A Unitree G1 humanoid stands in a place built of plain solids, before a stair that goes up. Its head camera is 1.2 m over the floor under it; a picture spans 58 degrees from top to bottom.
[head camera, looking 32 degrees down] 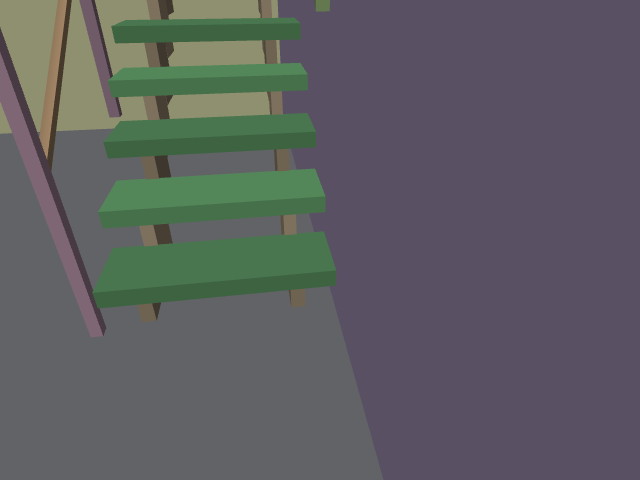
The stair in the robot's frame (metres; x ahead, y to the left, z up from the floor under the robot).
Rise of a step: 0.19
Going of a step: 0.27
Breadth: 0.91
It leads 9 degrees to the left of straight ahead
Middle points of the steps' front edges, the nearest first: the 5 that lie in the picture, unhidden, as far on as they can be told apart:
1.31 0.39 0.19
1.58 0.43 0.39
1.84 0.47 0.58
2.10 0.51 0.78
2.37 0.55 0.97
